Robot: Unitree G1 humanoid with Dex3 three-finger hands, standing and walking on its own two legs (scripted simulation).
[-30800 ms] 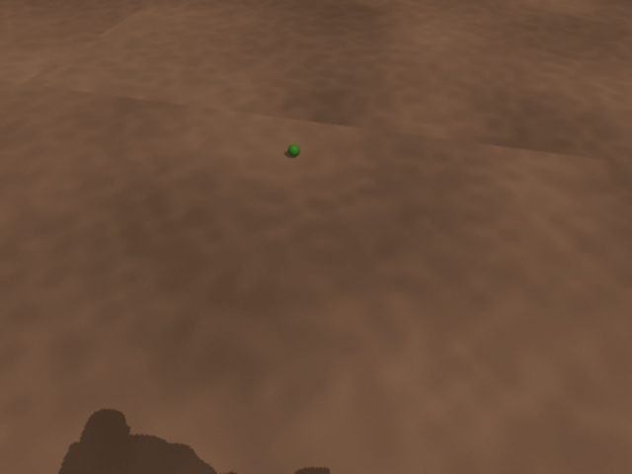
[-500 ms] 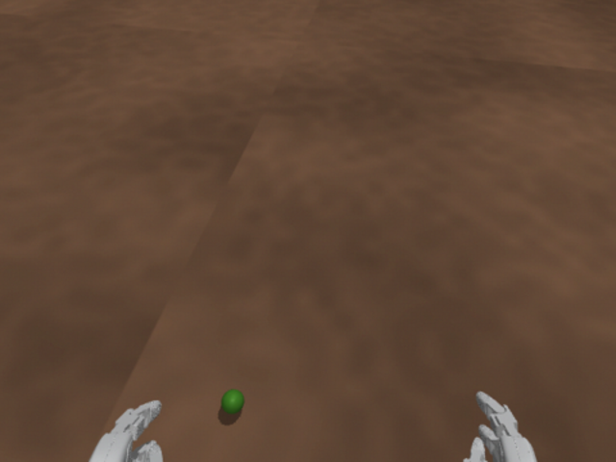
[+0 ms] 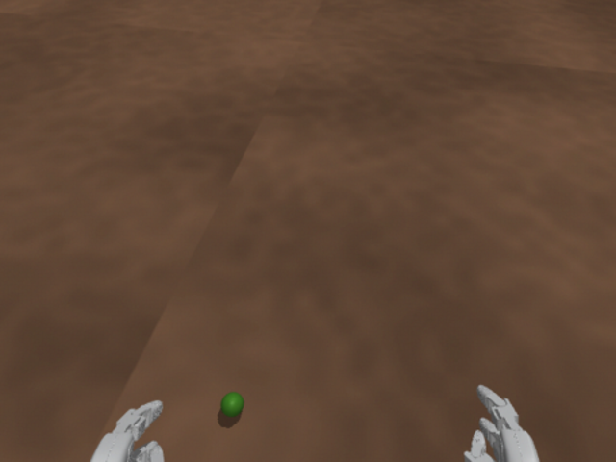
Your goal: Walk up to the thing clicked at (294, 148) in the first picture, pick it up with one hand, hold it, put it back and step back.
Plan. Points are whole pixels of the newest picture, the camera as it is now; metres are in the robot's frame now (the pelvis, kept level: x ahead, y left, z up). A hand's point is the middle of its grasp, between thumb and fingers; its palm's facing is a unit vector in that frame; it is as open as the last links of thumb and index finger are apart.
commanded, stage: home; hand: left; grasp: from above
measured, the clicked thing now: (232, 404) +0.45 +0.21 -0.68
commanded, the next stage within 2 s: stand in 0.80 s
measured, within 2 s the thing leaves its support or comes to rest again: neither
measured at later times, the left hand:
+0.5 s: hand out of the picture +0.16 +0.18 -0.05, palm faces +0.05 -0.98 -0.19, open 7.4 cm
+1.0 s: hand out of the picture +0.16 +0.19 -0.08, palm faces +0.01 -0.96 -0.29, open 7.4 cm
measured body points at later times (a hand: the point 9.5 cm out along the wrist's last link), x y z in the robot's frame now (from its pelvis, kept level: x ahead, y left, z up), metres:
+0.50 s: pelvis +0.00 +0.00 +0.00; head +0.01 +0.00 +0.45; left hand +0.15 +0.23 -0.03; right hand +0.16 -0.25 -0.06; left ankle +0.00 +0.12 -0.68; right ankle -0.01 -0.14 -0.68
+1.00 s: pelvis -0.01 +0.00 +0.01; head +0.02 +0.00 +0.46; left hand +0.16 +0.24 -0.05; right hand +0.15 -0.26 -0.08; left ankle +0.00 +0.12 -0.68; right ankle -0.01 -0.14 -0.68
